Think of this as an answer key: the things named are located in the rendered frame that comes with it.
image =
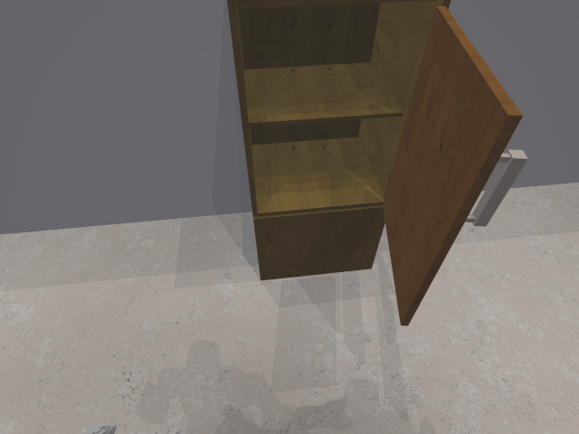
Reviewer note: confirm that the handle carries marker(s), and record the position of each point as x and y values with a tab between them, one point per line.
511	164

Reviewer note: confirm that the cupboard door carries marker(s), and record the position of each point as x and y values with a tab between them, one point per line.
458	124

